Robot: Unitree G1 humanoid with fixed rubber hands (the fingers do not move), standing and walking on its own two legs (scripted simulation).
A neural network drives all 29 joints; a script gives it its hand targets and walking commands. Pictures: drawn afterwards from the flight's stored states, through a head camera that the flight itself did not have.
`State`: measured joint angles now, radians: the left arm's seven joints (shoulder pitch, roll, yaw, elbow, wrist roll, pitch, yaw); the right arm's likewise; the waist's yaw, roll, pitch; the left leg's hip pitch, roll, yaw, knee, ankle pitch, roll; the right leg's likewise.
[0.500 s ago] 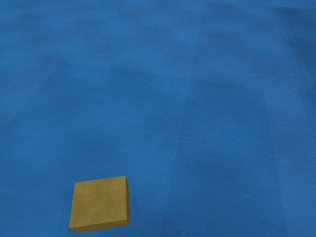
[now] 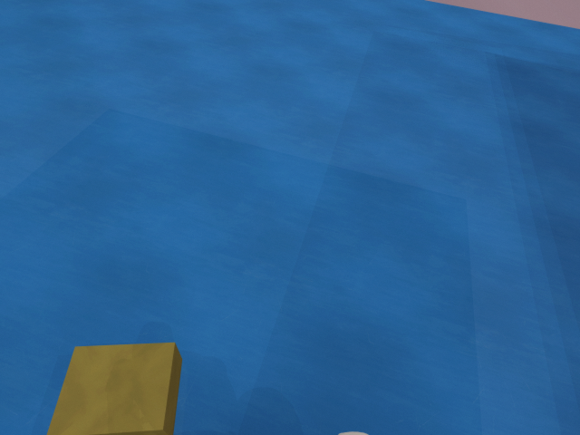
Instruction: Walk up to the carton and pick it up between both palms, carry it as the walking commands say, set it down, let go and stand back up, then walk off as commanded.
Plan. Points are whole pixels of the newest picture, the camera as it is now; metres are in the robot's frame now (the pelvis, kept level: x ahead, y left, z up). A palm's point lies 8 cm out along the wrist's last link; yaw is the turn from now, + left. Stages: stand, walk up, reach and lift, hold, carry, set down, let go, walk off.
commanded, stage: walk off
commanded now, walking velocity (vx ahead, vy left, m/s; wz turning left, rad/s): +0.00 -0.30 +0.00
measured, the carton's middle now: (123, 392) +0.35 +0.45 -0.70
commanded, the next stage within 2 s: stand in 0.74 s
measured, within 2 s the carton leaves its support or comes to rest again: neither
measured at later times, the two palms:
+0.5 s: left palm out of the picture +0.10 +0.06 -0.16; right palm out of the picture +0.08 -0.41 -0.15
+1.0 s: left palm (347, 421) +0.19 -0.08 -0.14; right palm out of the picture +0.05 -0.55 -0.16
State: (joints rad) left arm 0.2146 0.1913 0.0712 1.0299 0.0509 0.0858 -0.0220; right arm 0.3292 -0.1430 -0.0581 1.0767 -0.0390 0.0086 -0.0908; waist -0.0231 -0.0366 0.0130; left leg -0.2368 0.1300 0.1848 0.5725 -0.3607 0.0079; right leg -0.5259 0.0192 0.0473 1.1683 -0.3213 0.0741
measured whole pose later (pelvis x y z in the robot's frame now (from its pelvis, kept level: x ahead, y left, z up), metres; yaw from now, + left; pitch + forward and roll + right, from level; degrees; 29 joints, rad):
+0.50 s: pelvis +0.06 -0.16 -0.01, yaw +2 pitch +2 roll -4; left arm 0.18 0.16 0.03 1.02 0.05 0.05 0.03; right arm 0.25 -0.19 -0.07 1.04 -0.02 0.03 -0.10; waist 0.00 0.05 0.03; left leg -0.34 0.07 0.17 0.70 -0.40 0.03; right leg -0.27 0.05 -0.18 0.56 -0.33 -0.05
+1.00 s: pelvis +0.11 -0.31 -0.01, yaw +0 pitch +2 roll -2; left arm 0.15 0.15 0.04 1.02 0.03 0.01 0.02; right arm 0.35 -0.21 -0.09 1.08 -0.03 0.04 -0.04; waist -0.06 0.10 0.06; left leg -0.35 0.16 0.03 0.93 -0.57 -0.04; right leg -0.29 -0.05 -0.10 0.58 -0.31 0.04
